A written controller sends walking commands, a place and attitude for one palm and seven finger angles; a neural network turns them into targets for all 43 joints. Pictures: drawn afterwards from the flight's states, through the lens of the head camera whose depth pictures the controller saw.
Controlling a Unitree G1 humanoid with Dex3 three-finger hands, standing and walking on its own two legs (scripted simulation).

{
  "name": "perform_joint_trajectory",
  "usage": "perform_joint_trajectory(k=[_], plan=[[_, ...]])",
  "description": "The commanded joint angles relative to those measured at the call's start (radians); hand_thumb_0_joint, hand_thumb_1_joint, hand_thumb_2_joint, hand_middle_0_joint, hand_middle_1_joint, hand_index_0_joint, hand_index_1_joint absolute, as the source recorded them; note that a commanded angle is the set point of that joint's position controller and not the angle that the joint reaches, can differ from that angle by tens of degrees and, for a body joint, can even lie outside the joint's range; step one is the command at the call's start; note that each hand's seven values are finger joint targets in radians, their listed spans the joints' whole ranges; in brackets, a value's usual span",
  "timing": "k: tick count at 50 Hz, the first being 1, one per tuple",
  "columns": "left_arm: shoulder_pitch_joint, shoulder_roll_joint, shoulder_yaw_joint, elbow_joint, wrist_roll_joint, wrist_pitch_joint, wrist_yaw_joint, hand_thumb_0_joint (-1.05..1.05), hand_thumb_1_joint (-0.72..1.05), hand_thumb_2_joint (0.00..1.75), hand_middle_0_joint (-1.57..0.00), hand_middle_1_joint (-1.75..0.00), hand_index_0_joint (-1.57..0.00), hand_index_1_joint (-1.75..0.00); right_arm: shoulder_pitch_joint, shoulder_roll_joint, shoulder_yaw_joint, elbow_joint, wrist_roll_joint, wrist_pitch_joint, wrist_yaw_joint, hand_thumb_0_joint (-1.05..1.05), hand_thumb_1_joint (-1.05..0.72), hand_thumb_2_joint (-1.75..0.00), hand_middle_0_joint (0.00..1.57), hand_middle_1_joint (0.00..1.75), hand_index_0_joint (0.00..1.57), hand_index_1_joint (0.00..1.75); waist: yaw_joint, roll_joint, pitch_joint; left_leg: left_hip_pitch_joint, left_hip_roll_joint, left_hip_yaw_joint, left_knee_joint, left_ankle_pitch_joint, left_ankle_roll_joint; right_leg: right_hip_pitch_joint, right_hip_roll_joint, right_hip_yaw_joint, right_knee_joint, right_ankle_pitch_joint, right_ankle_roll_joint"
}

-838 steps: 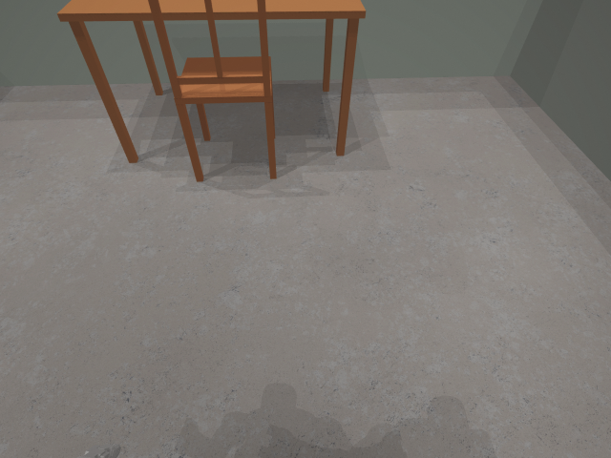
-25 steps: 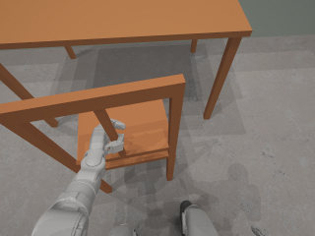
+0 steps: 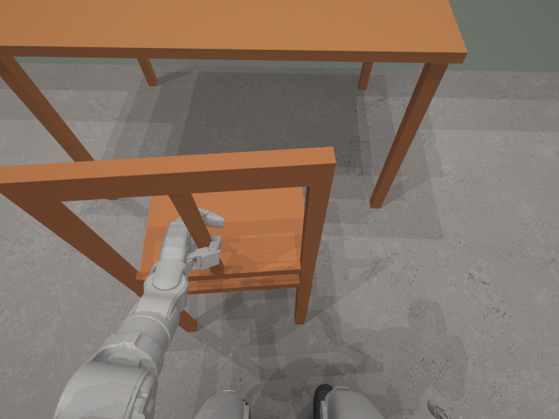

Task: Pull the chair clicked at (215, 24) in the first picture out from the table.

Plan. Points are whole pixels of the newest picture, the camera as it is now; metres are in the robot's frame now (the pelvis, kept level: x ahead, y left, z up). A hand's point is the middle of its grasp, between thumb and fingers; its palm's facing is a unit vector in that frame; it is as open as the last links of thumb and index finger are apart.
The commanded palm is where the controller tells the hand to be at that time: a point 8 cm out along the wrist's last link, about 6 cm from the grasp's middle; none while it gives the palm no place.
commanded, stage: step backward, pulling the chair out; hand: left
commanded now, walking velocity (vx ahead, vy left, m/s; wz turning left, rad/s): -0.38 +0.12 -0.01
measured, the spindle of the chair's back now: (202, 238) +0.38 +0.15 -0.06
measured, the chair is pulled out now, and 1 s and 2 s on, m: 0.33 0.49 0.58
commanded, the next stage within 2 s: stop walking, hand still on the chair in 1.00 s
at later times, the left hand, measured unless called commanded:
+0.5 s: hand (209, 294) +0.29 +0.12 -0.06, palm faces +0.01 -0.98 -0.20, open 5.5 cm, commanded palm +0.28 +0.17 -0.06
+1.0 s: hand (202, 357) +0.20 +0.12 -0.06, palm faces -0.01 -0.98 -0.19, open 5.5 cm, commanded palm +0.19 +0.17 -0.05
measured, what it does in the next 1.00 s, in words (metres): walks backwards: left foot, then left foot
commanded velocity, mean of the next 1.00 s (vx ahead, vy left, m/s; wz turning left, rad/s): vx -0.34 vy -0.01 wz -0.01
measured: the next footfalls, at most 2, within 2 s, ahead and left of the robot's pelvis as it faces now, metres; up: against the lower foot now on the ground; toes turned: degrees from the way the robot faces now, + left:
left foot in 0.16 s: +0.01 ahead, +0.15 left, +0.00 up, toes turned +2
left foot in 0.56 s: -0.06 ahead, +0.14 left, +0.00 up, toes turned +2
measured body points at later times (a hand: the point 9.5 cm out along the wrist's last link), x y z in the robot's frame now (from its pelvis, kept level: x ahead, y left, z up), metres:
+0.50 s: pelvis -0.08 +0.00 +0.00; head +0.02 -0.02 +0.44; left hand +0.28 +0.18 -0.05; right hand +0.01 -0.27 -0.14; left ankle -0.07 +0.14 -0.71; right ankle +0.00 -0.11 -0.73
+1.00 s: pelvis -0.17 +0.00 +0.00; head -0.09 -0.01 +0.44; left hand +0.20 +0.17 -0.04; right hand -0.09 -0.28 -0.13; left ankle -0.17 +0.13 -0.73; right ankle -0.08 -0.12 -0.73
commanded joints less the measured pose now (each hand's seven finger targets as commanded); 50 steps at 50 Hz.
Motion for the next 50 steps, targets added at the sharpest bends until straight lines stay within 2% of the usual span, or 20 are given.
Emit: perform_joint_trajectory(k=[1,3,6,9,12,16,19,20,22,27,29,31,33,35,38,40,41,43,47,50], plan=[[-0.351,0.213,0.042,-0.188,0.025,-0.072,0.016,0.0,0.9,0.9,-0.5,-1.45,-0.5,-1.45,0.058,-0.159,-0.072,-0.061,0.019,-0.026,-0.034,0.0,-0.9,-0.9,0.2,0.3,0.2,0.3,-0.016,-0.113,-0.583,0.042,-0.003,0.001,0.122,0.01,0.003,0.396,-0.307,0.239,-0.069,0.78,-0.086],[-0.282,0.222,0.051,-0.154,0.02,-0.038,0.015,0.0,0.9,0.9,-0.5,-1.45,-0.5,-1.45,0.032,-0.161,-0.058,-0.076,0.024,-0.024,-0.038,0.0,-0.9,-0.9,0.2,0.3,0.2,0.3,0.011,-0.138,-0.544,-0.025,-0.024,-0.047,0.152,-0.195,0.01,0.35,-0.364,0.254,-0.1,0.614,-0.114],[-0.25,0.184,0.037,-0.189,0.011,-0.013,0.015,0.0,0.9,0.9,-0.5,-1.45,-0.5,-1.45,0.037,-0.163,-0.04,-0.079,0.019,-0.018,-0.045,0.0,-0.9,-0.9,0.2,0.3,0.2,0.3,-0.005,-0.196,-0.537,0.074,-0.012,-0.024,-0.053,-0.059,0.023,0.304,-0.302,0.172,-0.089,0.476,-0.065],[-0.262,0.149,0.003,-0.282,-0.004,-0.026,0.01,0.0,0.9,0.9,-0.5,-1.45,-0.5,-1.45,0.008,-0.185,-0.054,-0.135,0.016,0.004,-0.048,0.0,-0.9,-0.9,0.2,0.3,0.2,0.3,0.003,0.05,-0.506,0.126,0.148,-0.105,-0.225,0.324,0.109,0.22,-0.095,0.044,0.042,0.132,0.035],[-0.296,0.151,0.014,-0.329,0.006,-0.026,0.008,0.0,0.9,0.9,-0.5,-1.45,-0.5,-1.45,-0.008,-0.166,-0.047,-0.157,0.002,0.014,-0.038,0.0,-0.9,-0.9,0.2,0.3,0.2,0.3,0.008,0.177,-0.45,0.071,0.223,-0.161,-0.223,0.446,0.161,0.18,-0.048,0.029,0.188,-0.109,0.02],[-0.331,0.134,-0.004,-0.309,0.028,-0.052,0.009,0.0,0.9,0.9,-0.5,-1.45,-0.5,-1.45,0.056,-0.162,-0.056,-0.124,-0.001,0.002,-0.01,0.0,-0.9,-0.9,0.2,0.3,0.2,0.3,-0.019,0.094,-0.484,0.272,0.179,-0.098,-0.041,0.763,0.112,0.181,-0.079,0.069,-0.01,0.25,0.002],[-0.317,0.216,0.037,-0.257,0.023,-0.059,0.019,0.0,0.9,0.9,-0.5,-1.45,-0.5,-1.45,0.061,-0.163,-0.074,-0.113,0.021,0.007,-0.027,0.0,-0.9,-0.9,0.2,0.3,0.2,0.3,-0.029,-0.11,-0.556,0.118,0.033,0.021,0.077,0.219,0.014,0.32,-0.249,0.215,-0.087,0.587,-0.058],[-0.303,0.23,0.044,-0.23,0.023,-0.058,0.02,0.0,0.9,0.9,-0.5,-1.45,-0.5,-1.45,0.037,-0.159,-0.072,-0.112,0.023,0.001,-0.031,0.0,-0.9,-0.9,0.2,0.3,0.2,0.3,-0.014,-0.14,-0.54,0.062,-0.021,0.018,0.158,-0.092,0.006,0.304,-0.323,0.273,-0.148,0.572,-0.087],[-0.252,0.249,0.064,-0.179,0.022,-0.033,0.023,0.0,0.9,0.9,-0.5,-1.45,-0.5,-1.45,0.011,-0.172,-0.062,-0.1,0.019,-0.01,-0.036,0.0,-0.9,-0.9,0.2,0.3,0.2,0.3,0.015,-0.135,-0.498,0.005,-0.042,-0.05,0.239,-0.227,0.014,0.258,-0.369,0.286,-0.18,0.419,-0.126],[-0.264,0.2,0.03,-0.187,-0.002,-0.008,0.02,0.0,0.9,0.9,-0.5,-1.45,-0.5,-1.45,0.045,-0.184,-0.04,-0.073,0.023,-0.013,-0.053,0.0,-0.9,-0.9,0.2,0.3,0.2,0.3,-0.009,-0.138,-0.485,0.159,0.018,-0.015,-0.193,0.084,0.045,0.227,-0.234,0.135,-0.108,0.268,-0.019],[-0.283,0.153,-0.003,-0.232,-0.006,-0.022,0.011,0.0,0.9,0.9,-0.5,-1.45,-0.5,-1.45,0.034,-0.193,-0.053,-0.109,0.021,-0.004,-0.05,0.0,-0.9,-0.9,0.2,0.3,0.2,0.3,0.009,0.054,-0.466,0.145,0.149,-0.097,-0.242,0.263,0.114,0.186,-0.096,0.06,0.003,0.068,0.036],[-0.361,0.132,-0.013,-0.276,0.003,-0.028,0.006,0.0,0.9,0.9,-0.5,-1.45,-0.5,-1.45,-0.005,-0.163,-0.037,-0.132,0.005,-0.002,-0.046,0.0,-0.9,-0.9,0.2,0.3,0.2,0.3,0.012,0.195,-0.427,0.052,0.234,-0.164,-0.268,0.33,0.159,0.172,-0.061,0.035,0.187,-0.118,0.024],[-0.364,0.14,0.004,-0.269,0.002,-0.03,0.008,0.0,0.9,0.9,-0.5,-1.45,-0.5,-1.45,0.033,-0.162,-0.045,-0.111,0.001,-0.004,-0.039,0.0,-0.9,-0.9,0.2,0.3,0.2,0.3,0.005,0.155,-0.428,0.183,0.251,-0.169,-0.182,0.605,0.188,0.11,-0.049,0.047,0.175,-0.159,0.017],[-0.365,0.119,-0.007,-0.247,0.012,-0.044,0.006,0.0,0.9,0.9,-0.5,-1.45,-0.5,-1.45,0.061,-0.168,-0.053,-0.092,0.001,-0.018,-0.021,0.0,-0.9,-0.9,0.2,0.3,0.2,0.3,-0.009,0.106,-0.445,0.319,0.223,-0.134,-0.083,0.811,0.153,0.113,-0.055,0.055,0.031,-0.009,0.008],[-0.374,0.168,0.006,-0.216,0.032,-0.062,0.007,0.0,0.9,0.9,-0.5,-1.45,-0.5,-1.45,0.066,-0.176,-0.057,-0.069,0.004,-0.021,-0.018,0.0,-0.9,-0.9,0.2,0.3,0.2,0.3,-0.019,0.072,-0.457,0.209,0.157,-0.069,-0.037,0.636,0.076,0.227,-0.11,0.094,-0.042,0.369,-0.008],[-0.331,0.228,0.047,-0.18,0.017,-0.061,0.016,0.0,0.9,0.9,-0.5,-1.45,-0.5,-1.45,0.076,-0.171,-0.073,-0.068,0.025,-0.021,-0.033,0.0,-0.9,-0.9,0.2,0.3,0.2,0.3,-0.024,-0.106,-0.545,0.139,0.047,0.025,0.055,0.26,0.017,0.3,-0.24,0.22,-0.083,0.547,-0.049],[-0.318,0.242,0.05,-0.165,0.015,-0.057,0.015,0.0,0.9,0.9,-0.5,-1.45,-0.5,-1.45,0.053,-0.167,-0.071,-0.075,0.027,-0.024,-0.037,0.0,-0.9,-0.9,0.2,0.3,0.2,0.3,-0.01,-0.137,-0.537,0.093,-0.006,0.023,0.129,-0.048,0.007,0.284,-0.31,0.281,-0.137,0.525,-0.08],[-0.259,0.249,0.063,-0.112,0.009,-0.022,0.014,0.0,0.9,0.9,-0.5,-1.45,-0.5,-1.45,0.034,-0.167,-0.056,-0.077,0.027,-0.027,-0.037,0.0,-0.9,-0.9,0.2,0.3,0.2,0.3,0.02,-0.141,-0.485,0.021,-0.03,-0.037,0.202,-0.227,0.014,0.234,-0.359,0.299,-0.175,0.309,-0.12],[-0.245,0.223,0.062,-0.117,-0.005,0.009,0.011,0.0,0.9,0.9,-0.5,-1.45,-0.5,-1.45,0.05,-0.173,-0.033,-0.067,0.027,-0.029,-0.044,0.0,-0.9,-0.9,0.2,0.3,0.2,0.3,0.004,-0.175,-0.482,0.138,-0.014,-0.008,-0.083,-0.067,0.03,0.232,-0.283,0.189,-0.126,0.249,-0.067],[-0.283,0.155,0.015,-0.174,-0.015,-0.005,0.001,0.0,0.9,0.9,-0.5,-1.45,-0.5,-1.45,0.037,-0.19,-0.046,-0.11,0.026,-0.017,-0.046,0.0,-0.9,-0.9,0.2,0.3,0.2,0.3,0.02,0.048,-0.459,0.148,0.146,-0.108,-0.24,0.188,0.116,0.173,-0.101,0.073,0.005,-0.017,0.033]])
